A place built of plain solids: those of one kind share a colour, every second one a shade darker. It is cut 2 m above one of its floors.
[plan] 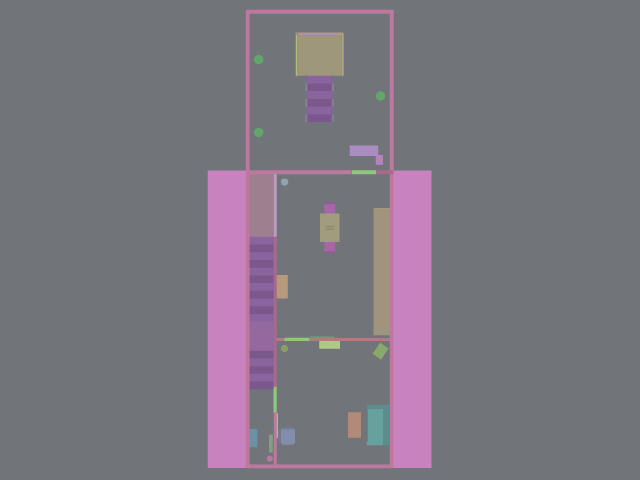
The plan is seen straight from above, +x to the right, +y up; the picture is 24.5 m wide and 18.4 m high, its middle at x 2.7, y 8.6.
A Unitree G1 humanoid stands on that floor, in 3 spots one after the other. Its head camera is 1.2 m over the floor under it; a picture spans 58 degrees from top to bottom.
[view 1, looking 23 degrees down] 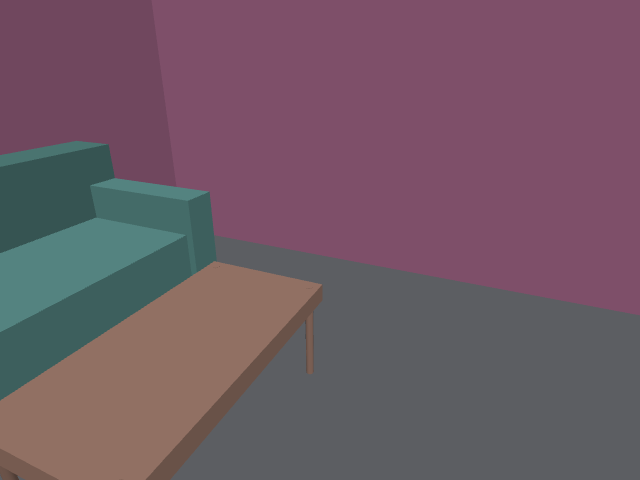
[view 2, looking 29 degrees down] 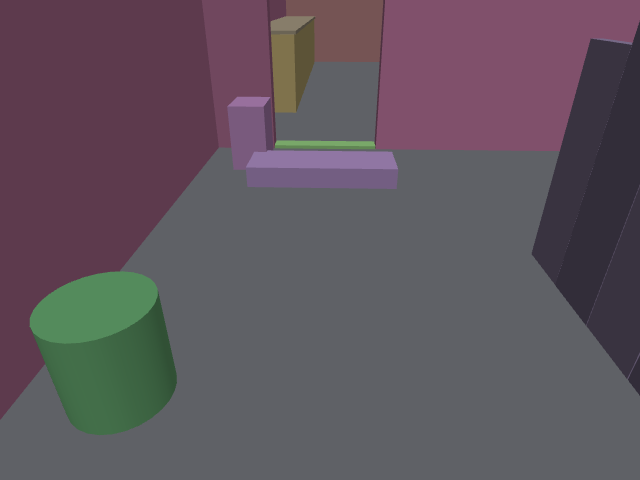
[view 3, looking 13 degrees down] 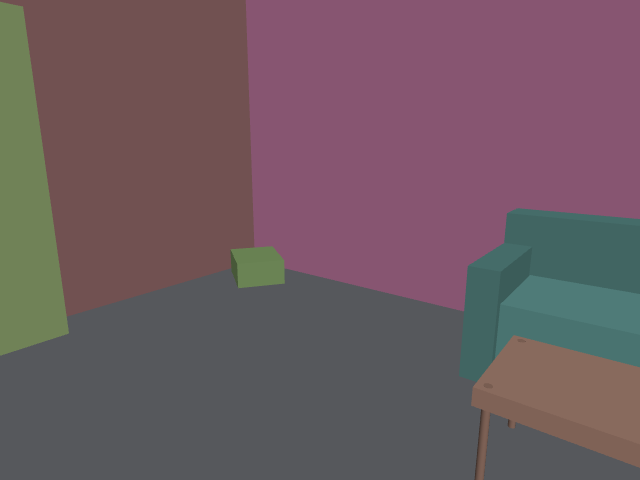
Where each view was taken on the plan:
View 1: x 3.19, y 2.35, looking -66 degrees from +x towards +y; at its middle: wall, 2.80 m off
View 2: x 4.30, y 15.17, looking -88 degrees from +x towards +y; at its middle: ground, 2.48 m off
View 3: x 2.44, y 1.60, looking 38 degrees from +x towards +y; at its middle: wall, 3.82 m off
